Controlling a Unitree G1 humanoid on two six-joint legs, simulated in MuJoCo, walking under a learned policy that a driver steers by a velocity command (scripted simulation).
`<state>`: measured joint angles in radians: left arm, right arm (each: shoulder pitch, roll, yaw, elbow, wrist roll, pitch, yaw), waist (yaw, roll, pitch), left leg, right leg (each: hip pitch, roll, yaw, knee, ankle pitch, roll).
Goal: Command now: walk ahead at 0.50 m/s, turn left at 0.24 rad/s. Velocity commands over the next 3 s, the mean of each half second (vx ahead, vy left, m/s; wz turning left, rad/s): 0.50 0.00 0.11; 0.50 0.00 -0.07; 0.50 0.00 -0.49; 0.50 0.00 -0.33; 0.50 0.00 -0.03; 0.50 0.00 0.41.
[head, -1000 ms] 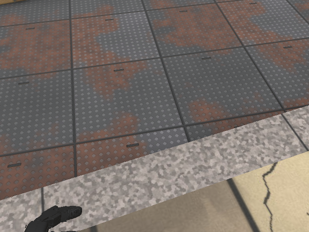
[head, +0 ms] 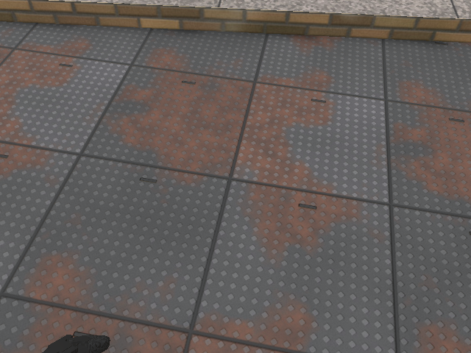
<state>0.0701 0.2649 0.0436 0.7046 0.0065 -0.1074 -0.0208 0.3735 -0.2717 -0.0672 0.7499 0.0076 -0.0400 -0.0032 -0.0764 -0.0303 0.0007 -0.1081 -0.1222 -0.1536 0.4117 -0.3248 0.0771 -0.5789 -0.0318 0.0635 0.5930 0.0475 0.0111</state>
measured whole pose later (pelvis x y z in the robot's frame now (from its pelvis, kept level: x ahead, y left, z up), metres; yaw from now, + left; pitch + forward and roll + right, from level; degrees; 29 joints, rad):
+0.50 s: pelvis +0.24 +0.00 +0.00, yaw +2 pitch +2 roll -2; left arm 0.47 0.26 0.05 0.85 -0.01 -0.09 0.02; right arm 0.10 -0.28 -0.07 0.68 0.01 -0.08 0.05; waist 0.09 0.04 -0.02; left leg -0.71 0.12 -0.09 0.77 0.13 0.04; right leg -0.07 0.03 0.00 0.39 -0.36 -0.01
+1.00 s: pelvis +0.55 +0.15 -0.14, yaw -1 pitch +2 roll +2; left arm 0.21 0.25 0.06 0.78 -0.02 -0.05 0.02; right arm 0.38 -0.19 -0.04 1.00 -0.02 -0.10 0.00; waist -0.03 -0.07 -0.01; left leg -0.15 -0.06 0.09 0.44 -0.33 0.05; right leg -0.75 -0.06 0.10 1.03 -0.08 0.00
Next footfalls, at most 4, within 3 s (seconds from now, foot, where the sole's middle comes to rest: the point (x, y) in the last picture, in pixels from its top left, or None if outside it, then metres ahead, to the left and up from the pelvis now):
0.06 right None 0.18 -0.13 -0.77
0.72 left None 0.53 0.23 -0.91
1.24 right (213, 264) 0.85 0.02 -0.91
1.72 left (181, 195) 1.16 0.13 -0.91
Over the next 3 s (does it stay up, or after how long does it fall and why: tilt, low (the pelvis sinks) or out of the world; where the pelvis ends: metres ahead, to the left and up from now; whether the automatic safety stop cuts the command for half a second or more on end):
stays up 1.59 -0.17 -0.13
